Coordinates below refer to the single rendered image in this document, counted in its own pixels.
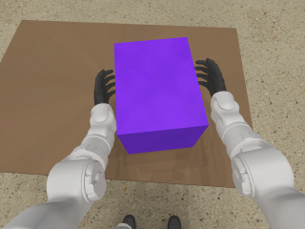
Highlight robot right hand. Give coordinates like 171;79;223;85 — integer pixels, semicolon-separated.
194;58;227;97

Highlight robot left upper arm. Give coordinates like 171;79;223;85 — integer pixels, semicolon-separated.
2;158;107;229

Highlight robot foot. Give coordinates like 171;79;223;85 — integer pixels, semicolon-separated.
168;215;181;229
122;215;136;229

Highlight robot right upper arm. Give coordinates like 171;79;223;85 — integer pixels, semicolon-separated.
231;146;305;229

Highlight robot right forearm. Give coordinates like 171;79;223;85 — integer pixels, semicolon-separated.
211;91;295;184

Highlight robot left forearm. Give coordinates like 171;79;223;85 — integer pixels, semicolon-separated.
46;103;117;194

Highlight carton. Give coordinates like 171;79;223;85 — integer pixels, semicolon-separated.
114;37;209;155

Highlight robot left hand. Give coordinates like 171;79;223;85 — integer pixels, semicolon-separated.
93;69;116;106

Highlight right robot foot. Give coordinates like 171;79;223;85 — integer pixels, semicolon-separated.
168;215;181;229

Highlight table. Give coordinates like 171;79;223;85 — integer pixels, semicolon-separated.
0;20;254;188

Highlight left robot foot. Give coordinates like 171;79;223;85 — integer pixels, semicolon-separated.
122;215;136;229

